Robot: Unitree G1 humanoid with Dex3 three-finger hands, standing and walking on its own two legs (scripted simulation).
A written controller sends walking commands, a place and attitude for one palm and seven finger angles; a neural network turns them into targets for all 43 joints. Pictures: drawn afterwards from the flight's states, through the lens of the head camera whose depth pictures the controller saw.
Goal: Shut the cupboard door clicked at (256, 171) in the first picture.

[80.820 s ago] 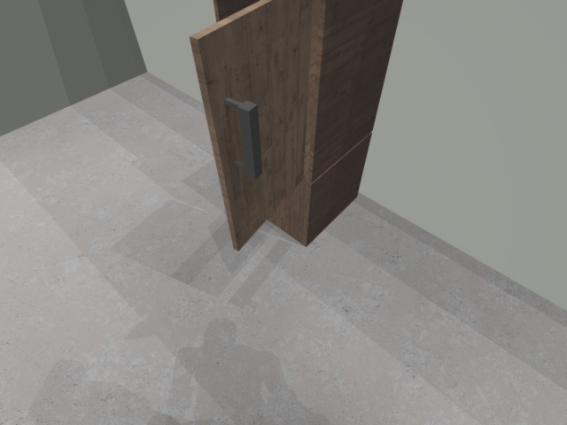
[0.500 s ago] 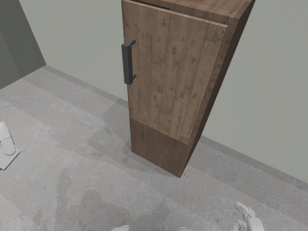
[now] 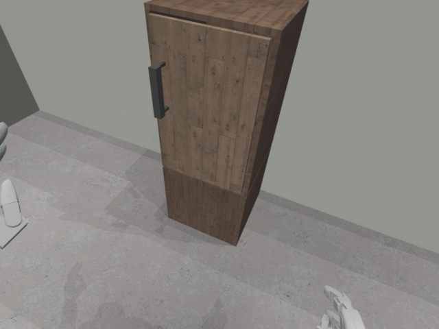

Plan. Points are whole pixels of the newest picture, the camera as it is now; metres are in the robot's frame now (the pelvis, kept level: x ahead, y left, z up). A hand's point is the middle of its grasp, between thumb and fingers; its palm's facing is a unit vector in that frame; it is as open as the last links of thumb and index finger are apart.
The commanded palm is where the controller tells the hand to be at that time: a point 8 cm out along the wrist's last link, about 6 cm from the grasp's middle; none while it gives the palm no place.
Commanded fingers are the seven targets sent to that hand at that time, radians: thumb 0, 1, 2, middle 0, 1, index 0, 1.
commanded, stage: stop stepping back and stand still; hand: left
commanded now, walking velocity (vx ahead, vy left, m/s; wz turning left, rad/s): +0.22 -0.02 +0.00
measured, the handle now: (161, 90) +0.80 +0.20 +0.05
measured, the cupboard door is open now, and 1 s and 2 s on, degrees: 0 0 0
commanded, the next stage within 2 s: let the arm hang, fingers relaxed in 1.46 s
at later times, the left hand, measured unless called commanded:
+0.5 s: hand out of the picture +0.12 +0.28 +0.22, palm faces +0.39 -0.77 -0.51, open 7.4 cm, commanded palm +0.09 +0.33 +0.19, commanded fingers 0.00 0.90 0.90 -0.20 -0.30 -0.20 -0.30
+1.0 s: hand out of the picture +0.17 +0.33 +0.20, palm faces +0.41 -0.76 -0.51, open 7.4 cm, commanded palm +0.10 +0.37 +0.19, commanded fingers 0.00 0.90 0.90 -0.20 -0.30 -0.20 -0.30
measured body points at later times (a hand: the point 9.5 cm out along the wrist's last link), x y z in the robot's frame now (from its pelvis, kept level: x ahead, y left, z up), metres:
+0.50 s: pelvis -0.06 +0.04 +0.01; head -0.09 +0.04 +0.46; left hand +0.10 +0.32 +0.24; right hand +0.09 -0.18 -0.08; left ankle +0.04 +0.13 -0.67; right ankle -0.07 -0.02 -0.72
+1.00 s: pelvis -0.05 +0.07 +0.01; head -0.04 +0.07 +0.46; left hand +0.14 +0.37 +0.23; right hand +0.11 -0.15 -0.07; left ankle -0.05 +0.22 -0.72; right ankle -0.05 -0.01 -0.72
